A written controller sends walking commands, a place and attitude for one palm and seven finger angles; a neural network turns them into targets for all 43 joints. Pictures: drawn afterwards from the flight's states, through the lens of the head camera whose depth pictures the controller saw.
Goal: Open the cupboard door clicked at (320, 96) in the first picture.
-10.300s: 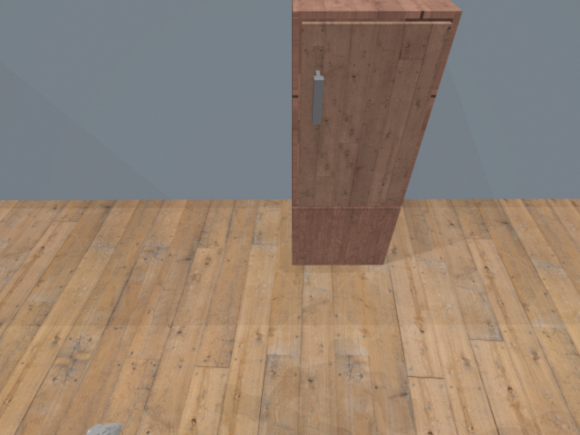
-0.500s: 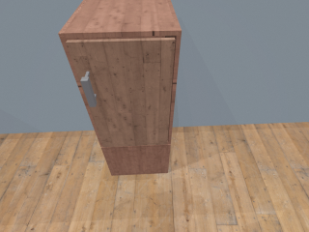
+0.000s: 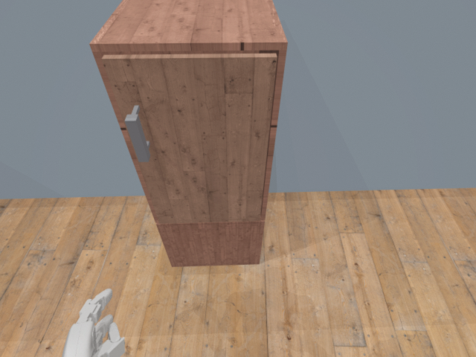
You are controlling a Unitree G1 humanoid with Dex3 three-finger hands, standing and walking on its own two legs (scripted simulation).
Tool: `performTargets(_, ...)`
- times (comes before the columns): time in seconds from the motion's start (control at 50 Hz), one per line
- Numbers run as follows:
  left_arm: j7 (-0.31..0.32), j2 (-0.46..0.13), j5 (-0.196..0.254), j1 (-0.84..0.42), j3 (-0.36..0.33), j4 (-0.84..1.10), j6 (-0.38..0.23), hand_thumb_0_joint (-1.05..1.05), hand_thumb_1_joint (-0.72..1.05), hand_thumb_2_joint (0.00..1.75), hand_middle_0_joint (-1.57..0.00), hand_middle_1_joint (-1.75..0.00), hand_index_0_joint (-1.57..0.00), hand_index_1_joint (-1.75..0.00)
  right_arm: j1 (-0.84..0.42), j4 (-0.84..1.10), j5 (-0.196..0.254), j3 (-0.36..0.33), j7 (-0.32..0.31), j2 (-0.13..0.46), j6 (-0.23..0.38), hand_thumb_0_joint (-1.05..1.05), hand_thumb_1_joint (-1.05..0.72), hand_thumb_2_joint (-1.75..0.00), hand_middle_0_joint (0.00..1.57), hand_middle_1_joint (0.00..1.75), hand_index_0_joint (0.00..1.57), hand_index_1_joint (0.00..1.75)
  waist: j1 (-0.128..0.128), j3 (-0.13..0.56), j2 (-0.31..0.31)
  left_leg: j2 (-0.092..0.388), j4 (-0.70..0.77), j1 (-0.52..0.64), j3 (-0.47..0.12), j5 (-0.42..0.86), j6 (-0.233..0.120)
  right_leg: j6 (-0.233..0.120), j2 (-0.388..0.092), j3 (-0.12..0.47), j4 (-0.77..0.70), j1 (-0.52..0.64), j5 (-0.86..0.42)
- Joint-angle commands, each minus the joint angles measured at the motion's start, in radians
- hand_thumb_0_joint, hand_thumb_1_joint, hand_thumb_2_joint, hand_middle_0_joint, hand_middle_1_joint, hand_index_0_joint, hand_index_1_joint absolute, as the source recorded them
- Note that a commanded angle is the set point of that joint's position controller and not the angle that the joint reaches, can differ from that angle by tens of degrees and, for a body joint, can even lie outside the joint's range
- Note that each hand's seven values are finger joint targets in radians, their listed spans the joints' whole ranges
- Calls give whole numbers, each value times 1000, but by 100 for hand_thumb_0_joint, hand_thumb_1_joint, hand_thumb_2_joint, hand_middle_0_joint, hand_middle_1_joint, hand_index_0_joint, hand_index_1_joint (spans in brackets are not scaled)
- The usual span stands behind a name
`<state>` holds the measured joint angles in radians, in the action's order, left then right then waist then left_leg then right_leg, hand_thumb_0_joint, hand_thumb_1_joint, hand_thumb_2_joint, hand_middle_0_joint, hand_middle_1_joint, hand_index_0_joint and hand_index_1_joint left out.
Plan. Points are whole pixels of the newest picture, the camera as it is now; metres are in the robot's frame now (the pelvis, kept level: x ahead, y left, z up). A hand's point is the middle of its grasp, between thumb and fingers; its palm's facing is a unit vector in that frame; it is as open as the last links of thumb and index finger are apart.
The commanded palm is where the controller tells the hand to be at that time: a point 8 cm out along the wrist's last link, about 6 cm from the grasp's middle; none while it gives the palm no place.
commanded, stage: raise the hand with hooked fingers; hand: left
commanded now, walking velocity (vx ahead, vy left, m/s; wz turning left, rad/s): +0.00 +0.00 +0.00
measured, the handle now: (140, 133) +0.58 +0.26 +0.04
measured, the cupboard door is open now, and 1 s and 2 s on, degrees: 0 0 0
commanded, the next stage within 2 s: move the hooked fingers beside the handle in 1.94 s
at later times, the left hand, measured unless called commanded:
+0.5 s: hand (130, 333) +0.17 +0.18 -0.01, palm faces +0.03 -0.99 -0.11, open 10.0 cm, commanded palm +0.14 +0.25 -0.01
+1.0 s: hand (95, 293) +0.22 +0.24 +0.01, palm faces +0.06 -1.00 -0.04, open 12.9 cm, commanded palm +0.19 +0.30 +0.03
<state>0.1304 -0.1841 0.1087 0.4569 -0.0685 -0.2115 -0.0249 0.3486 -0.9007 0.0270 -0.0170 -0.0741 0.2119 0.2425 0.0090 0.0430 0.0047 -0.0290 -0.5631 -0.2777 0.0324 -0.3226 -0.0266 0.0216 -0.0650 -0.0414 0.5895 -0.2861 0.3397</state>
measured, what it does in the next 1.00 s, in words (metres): stands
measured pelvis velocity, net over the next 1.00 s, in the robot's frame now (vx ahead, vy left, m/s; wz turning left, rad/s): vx -0.04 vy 0.00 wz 0.00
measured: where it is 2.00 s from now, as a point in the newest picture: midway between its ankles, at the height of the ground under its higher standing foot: outside the picture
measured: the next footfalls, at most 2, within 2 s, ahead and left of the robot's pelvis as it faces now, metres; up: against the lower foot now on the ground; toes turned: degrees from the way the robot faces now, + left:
none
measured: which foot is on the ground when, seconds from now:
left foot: down 0.00-1.00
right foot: down 0.00-1.00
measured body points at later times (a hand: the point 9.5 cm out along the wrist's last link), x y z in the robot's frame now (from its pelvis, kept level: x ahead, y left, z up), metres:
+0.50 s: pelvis -0.05 -0.05 -0.09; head +0.01 -0.04 +0.36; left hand +0.16 +0.23 +0.00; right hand +0.17 -0.25 -0.16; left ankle -0.02 +0.10 -0.73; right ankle -0.02 -0.13 -0.73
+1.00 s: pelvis -0.04 +0.00 -0.05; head +0.01 +0.02 +0.40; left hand +0.21 +0.30 +0.02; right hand +0.12 -0.26 -0.11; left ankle -0.02 +0.10 -0.73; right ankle -0.02 -0.13 -0.73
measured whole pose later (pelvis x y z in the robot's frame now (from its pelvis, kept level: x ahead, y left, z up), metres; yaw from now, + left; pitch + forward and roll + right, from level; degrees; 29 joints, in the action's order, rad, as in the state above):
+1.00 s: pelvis -0.04 +0.00 -0.05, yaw +0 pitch +10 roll -2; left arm -0.36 -0.33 0.34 0.18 -0.34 -0.17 -0.32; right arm 0.28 -0.56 0.04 0.01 -0.09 0.27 0.24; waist 0.00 0.09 0.00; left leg 0.03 -0.99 -0.71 0.00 -0.46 -0.02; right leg 0.01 -0.02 -0.07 0.92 -0.67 0.43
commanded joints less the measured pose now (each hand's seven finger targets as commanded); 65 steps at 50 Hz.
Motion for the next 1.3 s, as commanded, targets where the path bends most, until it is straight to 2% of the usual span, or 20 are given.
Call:
performTargets(0.0, -105, -9, 30, 117, -87, 102, -218, 0, 69, 81, -22, -43, -22, -43, -152, 271, -22, -69, 16, 135, 92, 0, -90, -90, 20, 30, 20, 30, -21, -5, -185, 27, -67, -163, -56, 261, 31, -45, 80, -101, 48, -193, -143)
performTargets(0.02, -161, 23, 52, 220, -102, 25, -280, 0, 67, 80, -22, -45, -22, -45, -180, 301, -26, -83, 27, 130, 88, 0, -90, -90, 20, 30, 20, 30, -54, -14, -273, 27, -120, -237, -45, 237, 35, -45, 86, -107, 109, -240, -142)
performTargets(0.06, -294, 25, 115, 276, -135, 21, -426, 0, 62, 78, -22, -48, -22, -48, -208, 357, -27, -98, 52, 135, 83, 0, -90, -90, 20, 30, 20, 30, -84, 36, -279, 10, -212, -345, -21, 188, 45, -50, 84, -91, 207, -280, -167)
performTargets(0.08, -367, -20, 144, 275, -194, -9, -482, 0, 60, 77, -22, -50, -22, -50, -206, 384, -19, -106, 66, 141, 77, 0, -90, -90, 20, 30, 20, 30, -106, 58, -190, -4, -251, -374, -16, 186, 53, -63, 78, -70, 252, -274, -195)
performTargets(0.12, -481, -104, 191, 193, -262, 51, -572, 0, 55, 75, -22, -53, -22, -53, -235, 452, -17, -105, 73, 152, 82, 0, -90, -90, 20, 30, 20, 30, -100, 141, -85, -17, -336, -438, 3, 149, 48, -64, 63, -28, 319, -294, -209)
performTargets(0.16, -508, -162, 204, 132, -304, 170, -559, 0, 50, 73, -23, -55, -23, -55, -248, 516, -16, -99, 64, 151, 73, 0, -90, -90, 20, 30, 20, 30, -111, 263, -1, -24, -382, -458, 24, 140, 30, -55, 58, 15, 347, -273, -209)
performTargets(0.24, -460, -205, 226, -138, -319, 447, -554, 0, 41, 69, -24, -62, -24, -62, -183, 535, -17, -84, 44, 131, 59, 0, -90, -90, 20, 30, 20, 30, -38, 332, 128, 1, -463, -456, -6, 94, 11, -38, 58, 95, 327, -336, -104)
performTargets(0.28, -437, -221, 226, -304, -289, 589, -590, 0, 36, 67, -24, -64, -24, -64, -155, 517, -24, -72, 26, 139, 59, 0, -90, -90, 20, 30, 20, 30, 25, 329, 88, 23, -506, -456, -34, 74, 1, -37, 77, 83, 347, -409, -62)
performTargets(0.32, -448, -182, 216, -281, -229, 570, -606, 0, 32, 65, -24, -68, -24, -68, -146, 487, -19, -68, 10, 142, 65, 0, -90, -90, 20, 30, 20, 30, 48, 299, 99, 35, -525, -467, -41, 36, -4, -43, 79, 95, 328, -448, -3)
performTargets(0.4, -533, -232, 225, -312, -207, 419, -518, 0, 22, 61, -25, -74, -25, -74, -149, 454, 3, -43, -16, 169, 72, 0, -90, -90, 20, 30, 20, 30, 72, 233, 53, 44, -524, -527, -59, -40, -8, -38, 85, 103, 284, -460, 107)
performTargets(0.48, -576, -333, 265, -221, -348, 212, -287, 0, 13, 57, -25, -80, -25, -80, -179, 488, 21, -24, -33, 168, 41, 0, -90, -90, 20, 30, 20, 30, -16, 262, -36, 28, -471, -574, -52, -35, -4, -19, 51, 160, 193, -295, 183)
performTargets(0.54, -526, -354, 307, -178, -440, 255, -196, 0, 6, 54, -26, -84, -26, -84, -191, 533, 19, -16, -27, 143, 20, 0, -90, -90, 20, 30, 20, 30, -69, 331, -50, 18, -432, -542, -46, 18, 7, 7, 18, 174, 171, -182, 89)
performTargets(0.58, -465, -343, 321, -163, -482, 266, -218, 0, 1, 52, -26, -87, -26, -87, -193, 529, 12, -15, -19, 126, 16, 0, -90, -90, 20, 30, 20, 30, -85, 341, -95, 22, -413, -538, -57, 49, 15, 13, 18, 165, 182, -142, 18)
performTargets(0.62, -418, -328, 301, -171, -483, 295, -284, 0, -3, 50, -27, -90, -27, -90, -158, 512, 8, -25, -8, 125, 19, 0, -90, -90, 20, 30, 20, 30, -75, 315, -60, 25, -381, -505, -45, 69, 19, 6, 30, 129, 198, -180, -21)
performTargets(0.74, -466, -271, 242, -308, -317, 225, -421, 0, -17, 44, -28, -99, -28, -99, -105, 473, 11, -34, -6, 179, 45, 0, -90, -90, 20, 30, 20, 30, 10, 186, -8, 23, -335, -447, -45, -28, 3, -24, 67, 67, 185, -362, 164)
performTargets(0.8, -520, -322, 257, -389, -324, 247, -412, 0, -24, 41, -28, -103, -28, -103, -94, 477, 21, -35, -22, 199, 57, 0, -90, -90, 20, 30, 20, 30, 10, 235, 28, 23, -298, -379, -52, -41, -2, -33, 74, 46, 184, -341, 150)
performTargets(0.88, -505, -407, 270, -403, -422, 284, -384, 0, -34, 37, -29, -110, -29, -110, -95, 479, 16, -27, -30, 200, 60, 0, -90, -90, 20, 30, 20, 30, -31, 299, 96, 28, -243, -288, -72, 40, 5, -46, 90, -14, 221, -287, 22)
performTargets(0.94, -466, -368, 273, -387, -419, 291, -372, 0, -41, 34, -29, -114, -29, -114, -106, 484, 14, -19, -21, 186, 54, 0, -90, -90, 20, 30, 20, 30, -37, 272, 129, 35, -212, -240, -81, 101, 19, -49, 94, -41, 225, -282, -47)
performTargets(1.08, -489, -333, 237, -476, -343, 191, -265, 0, -50, 30, -30, -120, -30, -120, -92, 500, 16, -9, -8, 200, 18, 0, -90, -90, 20, 30, 20, 30, -7, 217, 126, 45, -184, -200, -97, 175, 33, -51, 106, -58, 206, -285, -113)
performTargets(1.28, -521, -450, 246, -684, -437, 171, -260, 0, -50, 30, -30, -120, -30, -120, -98, 491, 8, 7, -23, 197, -4, 0, -90, -90, 20, 30, 20, 30, -21, 289, 100, 45, -164, -115, -109, 265, 48, -57, 112, -54, 174, -223, -167)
